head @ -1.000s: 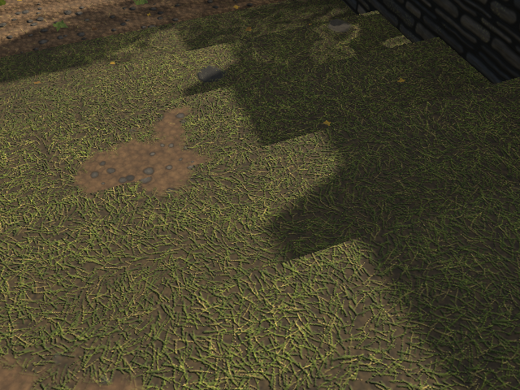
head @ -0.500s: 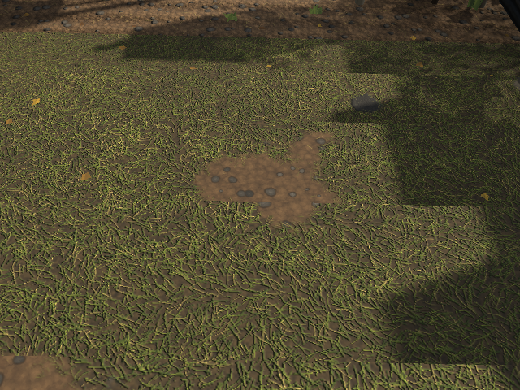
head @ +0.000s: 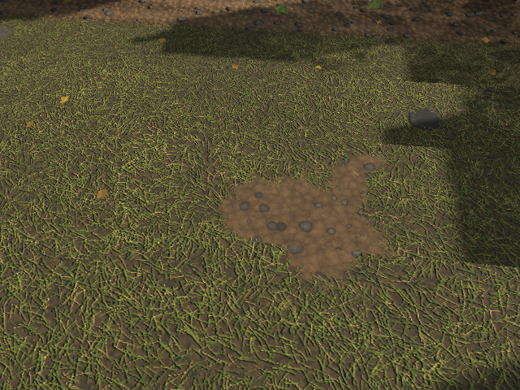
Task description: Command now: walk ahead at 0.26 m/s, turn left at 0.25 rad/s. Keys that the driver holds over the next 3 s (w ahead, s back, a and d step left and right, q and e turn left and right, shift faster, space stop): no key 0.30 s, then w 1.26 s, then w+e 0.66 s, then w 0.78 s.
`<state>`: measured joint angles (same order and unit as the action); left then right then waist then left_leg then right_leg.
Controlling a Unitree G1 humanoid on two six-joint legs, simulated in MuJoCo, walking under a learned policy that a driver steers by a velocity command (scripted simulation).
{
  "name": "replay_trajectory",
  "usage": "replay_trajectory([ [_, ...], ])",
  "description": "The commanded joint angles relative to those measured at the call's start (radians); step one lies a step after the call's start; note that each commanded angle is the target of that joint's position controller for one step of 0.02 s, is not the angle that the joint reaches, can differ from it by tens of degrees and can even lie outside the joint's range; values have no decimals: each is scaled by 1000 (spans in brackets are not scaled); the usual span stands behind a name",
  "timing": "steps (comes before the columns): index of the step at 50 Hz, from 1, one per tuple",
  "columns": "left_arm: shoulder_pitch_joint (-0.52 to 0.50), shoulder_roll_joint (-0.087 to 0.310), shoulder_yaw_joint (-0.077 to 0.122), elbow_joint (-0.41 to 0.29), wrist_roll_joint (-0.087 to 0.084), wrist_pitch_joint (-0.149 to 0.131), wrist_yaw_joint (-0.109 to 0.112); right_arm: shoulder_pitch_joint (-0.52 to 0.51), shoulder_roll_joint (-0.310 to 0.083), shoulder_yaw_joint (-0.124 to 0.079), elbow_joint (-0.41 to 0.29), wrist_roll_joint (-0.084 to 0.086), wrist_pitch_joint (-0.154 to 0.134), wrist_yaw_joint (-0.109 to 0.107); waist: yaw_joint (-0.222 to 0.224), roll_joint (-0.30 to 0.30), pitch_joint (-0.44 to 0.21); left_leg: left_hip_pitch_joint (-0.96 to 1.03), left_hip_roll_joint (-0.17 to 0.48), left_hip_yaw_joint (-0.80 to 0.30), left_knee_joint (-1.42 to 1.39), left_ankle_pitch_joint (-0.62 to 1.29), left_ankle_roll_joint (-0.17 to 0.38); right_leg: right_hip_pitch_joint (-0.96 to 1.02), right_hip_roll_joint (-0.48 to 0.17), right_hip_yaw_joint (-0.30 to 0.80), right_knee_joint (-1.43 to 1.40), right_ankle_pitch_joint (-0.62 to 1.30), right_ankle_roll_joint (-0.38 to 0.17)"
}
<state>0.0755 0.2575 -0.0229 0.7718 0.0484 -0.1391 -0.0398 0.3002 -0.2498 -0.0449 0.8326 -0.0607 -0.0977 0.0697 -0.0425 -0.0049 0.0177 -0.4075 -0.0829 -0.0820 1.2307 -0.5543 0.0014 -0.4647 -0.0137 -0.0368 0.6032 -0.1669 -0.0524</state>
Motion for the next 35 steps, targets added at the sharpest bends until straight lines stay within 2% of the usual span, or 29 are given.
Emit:
replay_trajectory([
  [1, 121, 20, 2, 2, -26, 16, 4, 61, -28, 10, -58, -38, 10, -54, 19, -54, -136, -253, 169, -35, 29, 19, -47, 336, -317, 373, -298, 444, -280],
  [2, 51, 0, -5, -17, -35, 13, 4, 41, 1, 24, -62, -38, 15, -50, -26, -50, -118, -132, 206, -24, -55, -22, -91, 215, -280, 298, -327, 478, -233],
  [3, 0, 22, 2, -31, -30, 4, 1, 60, 4, 25, -46, -23, 20, -36, -48, -36, -135, -9, 200, 15, -112, 27, -123, 134, -225, 212, -339, 504, -202],
  [5, -73, 116, 30, -40, -26, -15, -19, 71, -22, 18, -30, 6, 29, 6, -76, -12, -123, 178, 176, 104, -331, 196, -161, 0, -116, 45, -318, 476, -136],
  [6, -72, 131, 33, -31, -34, -14, -34, 49, -27, 17, -31, 11, 36, 28, -71, -7, -102, 231, 161, 117, -410, 282, -171, -35, -99, 40, -287, 431, -117],
  [8, -40, 164, 43, -2, -49, -3, -66, 79, -65, 4, -23, 28, 35, 44, -84, -36, -80, 287, 150, 120, -547, 423, -132, -24, -128, 80, -208, 378, -106],
  [10, 27, 139, 41, 16, -69, 10, -93, 59, -126, -15, -40, 42, 25, 17, -63, -24, -90, 270, 171, 99, -654, 558, -55, 77, -146, 145, -146, 333, -76],
  [11, 69, 118, 43, 15, -78, 19, -93, -18, -160, -20, -83, 54, 18, 5, -7, 3, -102, 226, 201, 75, -723, 642, -2, 151, -126, 140, -141, 224, -56],
  [12, 180, 125, 55, 22, -66, 23, -72, -133, -189, -24, -116, 54, 13, 7, 87, 60, -121, 208, 214, 55, -721, 631, 78, 189, -70, 86, -148, 129, -36],
  [13, 178, 146, 64, 25, -58, 25, -53, -173, -160, -25, -125, 45, 22, 8, 81, 72, -112, 149, 209, 36, -763, 486, 94, 233, -22, 27, -131, 51, -17],
  [14, 125, 147, 67, 5, -43, 26, -47, -170, -138, -21, -119, 49, 29, 5, 69, 56, -93, 105, 190, 37, -785, 421, 71, 264, -21, 12, -121, 45, -16],
  [16, 122, 132, 69, 7, -57, 26, -50, -143, -116, -20, -113, 53, 44, 1, 59, 23, -84, 142, 166, 60, -782, 351, 32, 269, -45, 41, -165, 22, -35],
  [17, 135, 147, 79, 13, -57, 27, -55, -113, -127, -27, -110, 41, 51, -8, 55, -2, -45, 134, 154, 71, -782, 233, 37, 255, -50, 51, -197, -94, -61],
  [18, 136, 164, 91, 9, -46, 28, -54, -95, -153, -39, -110, 29, 54, -23, 61, -15, -19, 108, 134, 92, -765, 129, 47, 264, -67, 79, -221, -207, -99],
  [19, 141, 187, 107, 4, -29, 23, -44, -102, -160, -45, -120, 14, 52, -38, 73, -34, -3, 67, 114, 112, -732, 98, 57, 291, -110, 136, -246, -265, -148],
  [20, 154, 189, 112, 4, -23, 15, -30, -105, -128, -38, -132, 8, 46, -50, 79, -65, -3, 32, 107, 128, -692, 122, 63, 341, -170, 211, -275, -275, -197],
  [22, 156, 169, 110, -5, -29, 7, 1, -122, -75, -25, -159, 16, 25, -68, 85, -95, 7, -18, 108, 146, -643, 181, 68, 429, -268, 315, -299, -211, -262],
  [23, 161, 158, 109, -7, -30, 8, 13, -125, -68, -24, -161, 20, 15, -72, 86, -97, 9, -8, 106, 155, -646, 178, 73, 442, -283, 320, -294, -155, -270],
  [25, 110, 177, 113, -17, -25, 22, 16, -86, -63, -26, -154, 15, -1, -67, 51, -75, 25, 130, 88, 188, -710, 224, 82, 364, -250, 256, -261, -91, -249],
  [26, 77, 192, 120, -26, -10, 33, 10, -33, -67, -28, -141, 4, -11, -63, 20, -67, 26, 217, 72, 206, -705, 250, 100, 293, -207, 197, -199, -105, -234],
  [27, 35, 186, 123, -54, 6, 34, 7, 37, -87, -35, -121, -7, -21, -60, -16, -4, 10, 278, 75, 185, -710, 293, 127, 245, -136, 117, -72, -60, -206],
  [28, 12, 157, 121, -85, 19, 31, -1, 116, -135, -43, -98, -9, -31, -64, -35, 109, -29, 402, 156, 8, -778, 398, 208, 120, -10, 13, 161, -35, -134],
  [29, -17, 92, 104, -112, 30, 25, -19, 269, -197, -57, -72, -14, -38, -67, -105, 216, -62, 648, 336, -305, -877, 582, 358, -167, 111, -7, 437, -347, -54],
  [30, -58, 37, 93, -128, 20, 16, -20, 372, -163, -48, -38, -23, -50, -60, -157, 136, 16, 714, 459, -419, -937, 532, 393, -388, 92, 158, 561, -504, -61],
  [31, -61, 32, 93, -135, 8, 19, -6, 342, -138, -38, -6, -15, -57, -49, -110, 70, 99, 706, 480, -372, -911, 525, 363, -494, 42, 205, 629, -439, -47],
  [32, -36, 67, 103, -120, 16, 26, 3, 289, -105, -27, -5, -6, -52, -43, -79, 34, 89, 672, 446, -287, -891, 533, 338, -494, 16, 185, 654, -372, -29],
  [33, -6, 71, 103, -107, 30, 31, 5, 242, -82, -15, -6, -3, -43, -43, -43, 26, 74, 606, 416, -207, -890, 526, 311, -457, -19, 153, 603, -298, -20],
  [34, 11, 38, 92, -95, 39, 37, 2, 197, -55, -2, -18, -2, -31, -48, -15, 44, 83, 504, 380, -141, -902, 520, 287, -393, -47, 116, 544, -231, -8],
  [35, 12, 2, 73, -89, 52, 44, -6, 168, -13, 14, -37, -10, -16, -63, -18, 30, 53, 395, 304, -63, -910, 419, 250, -268, -45, 73, 476, -131, 5],
])
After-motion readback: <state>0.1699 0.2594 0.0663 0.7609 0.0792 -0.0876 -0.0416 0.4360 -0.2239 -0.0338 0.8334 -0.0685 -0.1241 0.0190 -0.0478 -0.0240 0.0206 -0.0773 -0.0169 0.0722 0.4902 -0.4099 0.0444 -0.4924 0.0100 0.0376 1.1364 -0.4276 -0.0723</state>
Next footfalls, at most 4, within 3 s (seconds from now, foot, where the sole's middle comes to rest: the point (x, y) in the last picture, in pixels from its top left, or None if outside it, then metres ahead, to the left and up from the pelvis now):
0.20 left None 0.15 0.12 -0.76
1.00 right None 0.54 -0.15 -0.95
1.44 left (233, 292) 0.86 0.09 -0.95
2.18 right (315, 227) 1.24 -0.24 -1.14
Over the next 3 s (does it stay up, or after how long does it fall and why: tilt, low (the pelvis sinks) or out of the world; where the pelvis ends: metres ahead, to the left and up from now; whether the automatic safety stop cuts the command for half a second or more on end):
stays up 1.60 -0.20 -0.35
